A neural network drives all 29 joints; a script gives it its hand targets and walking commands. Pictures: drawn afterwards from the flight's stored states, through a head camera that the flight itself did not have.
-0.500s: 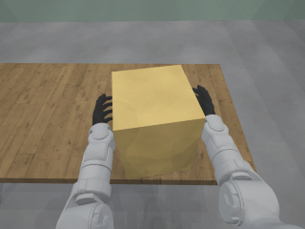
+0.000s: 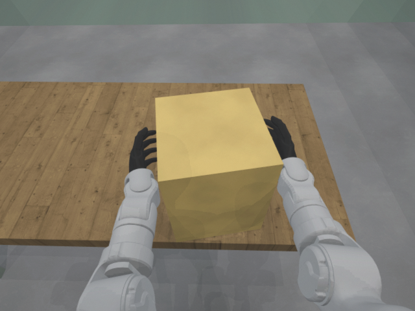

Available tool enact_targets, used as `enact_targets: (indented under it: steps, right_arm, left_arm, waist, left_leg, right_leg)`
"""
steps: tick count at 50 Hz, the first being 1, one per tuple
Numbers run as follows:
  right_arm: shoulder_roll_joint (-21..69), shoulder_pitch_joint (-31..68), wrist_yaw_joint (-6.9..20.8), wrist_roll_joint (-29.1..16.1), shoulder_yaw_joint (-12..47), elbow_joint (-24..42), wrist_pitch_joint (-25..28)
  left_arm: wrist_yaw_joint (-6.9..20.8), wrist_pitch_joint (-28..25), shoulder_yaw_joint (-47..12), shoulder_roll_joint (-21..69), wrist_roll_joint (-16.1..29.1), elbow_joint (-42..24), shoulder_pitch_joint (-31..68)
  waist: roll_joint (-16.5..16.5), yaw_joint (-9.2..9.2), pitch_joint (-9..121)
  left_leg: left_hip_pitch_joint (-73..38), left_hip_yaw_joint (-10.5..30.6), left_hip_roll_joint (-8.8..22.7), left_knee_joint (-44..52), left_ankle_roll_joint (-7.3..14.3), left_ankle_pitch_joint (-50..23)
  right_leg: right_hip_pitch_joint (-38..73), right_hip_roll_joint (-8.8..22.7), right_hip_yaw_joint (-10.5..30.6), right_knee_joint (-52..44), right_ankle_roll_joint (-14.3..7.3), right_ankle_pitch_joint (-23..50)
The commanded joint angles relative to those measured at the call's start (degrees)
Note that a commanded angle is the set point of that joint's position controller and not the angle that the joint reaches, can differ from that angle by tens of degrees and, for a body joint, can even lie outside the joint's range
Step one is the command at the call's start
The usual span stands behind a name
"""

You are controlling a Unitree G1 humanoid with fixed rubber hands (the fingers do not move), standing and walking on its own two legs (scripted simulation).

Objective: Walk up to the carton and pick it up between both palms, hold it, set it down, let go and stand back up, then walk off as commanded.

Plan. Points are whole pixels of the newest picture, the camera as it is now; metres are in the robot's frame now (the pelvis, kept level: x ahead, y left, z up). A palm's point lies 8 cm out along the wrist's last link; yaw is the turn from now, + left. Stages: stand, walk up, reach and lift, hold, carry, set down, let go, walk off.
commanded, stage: set down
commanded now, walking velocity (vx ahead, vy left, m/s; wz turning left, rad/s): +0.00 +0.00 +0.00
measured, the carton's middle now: (211, 167) +0.42 +0.04 +0.01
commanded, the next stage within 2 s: none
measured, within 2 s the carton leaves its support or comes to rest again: neither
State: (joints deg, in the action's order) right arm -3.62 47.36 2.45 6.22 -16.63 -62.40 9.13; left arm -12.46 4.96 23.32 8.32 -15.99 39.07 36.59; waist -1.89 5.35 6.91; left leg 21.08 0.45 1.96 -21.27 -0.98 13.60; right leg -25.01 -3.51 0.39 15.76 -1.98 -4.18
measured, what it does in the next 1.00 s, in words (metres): stands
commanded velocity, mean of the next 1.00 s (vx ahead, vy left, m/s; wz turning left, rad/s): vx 0.00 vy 0.00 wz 0.00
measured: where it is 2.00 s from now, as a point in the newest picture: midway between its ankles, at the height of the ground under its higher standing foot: outside the picture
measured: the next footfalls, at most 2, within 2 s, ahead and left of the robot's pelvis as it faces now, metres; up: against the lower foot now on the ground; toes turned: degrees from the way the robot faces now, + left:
none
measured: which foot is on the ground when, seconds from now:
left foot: down 0.00-1.00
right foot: down 0.00-1.00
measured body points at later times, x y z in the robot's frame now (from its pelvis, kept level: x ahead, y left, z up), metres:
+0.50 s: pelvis +0.00 +0.00 +0.00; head +0.06 -0.01 +0.45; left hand +0.39 +0.18 +0.05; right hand +0.45 -0.11 +0.05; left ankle -0.05 +0.13 -0.74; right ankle +0.02 -0.10 -0.74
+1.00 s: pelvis +0.00 +0.00 +0.00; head +0.07 +0.00 +0.45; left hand +0.39 +0.18 +0.05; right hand +0.45 -0.11 +0.05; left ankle -0.05 +0.13 -0.74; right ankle +0.02 -0.10 -0.74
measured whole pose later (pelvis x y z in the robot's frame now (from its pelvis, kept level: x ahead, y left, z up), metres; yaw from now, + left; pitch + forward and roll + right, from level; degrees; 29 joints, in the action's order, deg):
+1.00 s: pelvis +0.00 +0.00 +0.00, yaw +0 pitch +13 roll -1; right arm -1.2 47.4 6.3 15.9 -29.4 -63.1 13.4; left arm -10.8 -1.1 28.8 11.2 -21.8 40.2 37.3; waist -0.4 5.6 5.9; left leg 21.1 0.4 2.0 -21.3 -1.0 13.4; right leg -25.0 -3.5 0.4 15.8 -2.0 -4.0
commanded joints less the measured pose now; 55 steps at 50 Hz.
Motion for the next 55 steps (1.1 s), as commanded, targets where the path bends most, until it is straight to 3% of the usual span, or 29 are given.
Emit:
enact_targets:
  steps: [1,32,55]
  right_arm:
    - [29.7,36.6,7.6,7.0,10.2,3.2,4.6]
    - [27.2,31.2,9.4,15.3,0.1,1.1,5.2]
    - [25.0,28.5,10.0,17.5,-3.9,1.7,4.4]
  left_arm:
    - [5.4,-7.3,-12.1,29.2,-1.5,-1.8,40.4]
    - [7.4,-8.6,-3.4,26.3,-6.4,1.5,33.2]
    - [7.7,-8.6,0.5,23.7,-8.7,2.5,28.5]
  waist:
    - [4.7,7.84,36.4]
    - [6.1,6.55,27.7]
    - [6.0,6.37,24.1]
  left_leg:
    - [2.9,-5.6,-0.8,0.2,-2.1,-28.3]
    - [6.6,-7.4,-1.3,2.9,-0.1,-21.4]
    - [6.8,-7.8,-1.5,2.9,0.9,-21.0]
  right_leg:
    - [31.7,1.3,-3.5,6.6,-0.6,21.7]
    - [33.0,2.1,-4.1,6.1,0.1,15.8]
    - [32.1,2.3,-4.1,6.1,0.3,12.9]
